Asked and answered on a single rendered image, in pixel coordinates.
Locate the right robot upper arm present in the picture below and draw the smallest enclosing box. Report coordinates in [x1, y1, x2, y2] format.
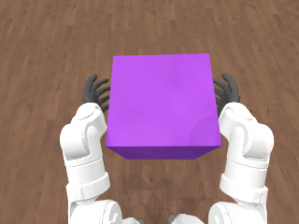
[208, 202, 265, 224]

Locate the robot right forearm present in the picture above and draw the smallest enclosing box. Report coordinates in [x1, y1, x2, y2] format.
[219, 102, 274, 224]

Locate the robot left forearm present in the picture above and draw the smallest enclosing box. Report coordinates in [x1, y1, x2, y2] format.
[60, 103, 110, 224]

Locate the carton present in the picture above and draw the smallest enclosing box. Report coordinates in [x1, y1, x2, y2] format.
[106, 53, 222, 160]

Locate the robot right hand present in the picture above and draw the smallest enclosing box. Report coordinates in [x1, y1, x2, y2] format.
[212, 73, 240, 118]

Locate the right robot foot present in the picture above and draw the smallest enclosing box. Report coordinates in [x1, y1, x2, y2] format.
[167, 215, 177, 224]

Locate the robot left hand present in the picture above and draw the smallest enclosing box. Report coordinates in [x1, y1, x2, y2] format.
[82, 74, 111, 114]

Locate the robot right thigh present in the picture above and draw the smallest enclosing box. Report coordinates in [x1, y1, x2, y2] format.
[171, 215, 204, 224]

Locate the left robot upper arm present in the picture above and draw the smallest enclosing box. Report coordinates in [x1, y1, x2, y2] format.
[69, 199, 122, 224]

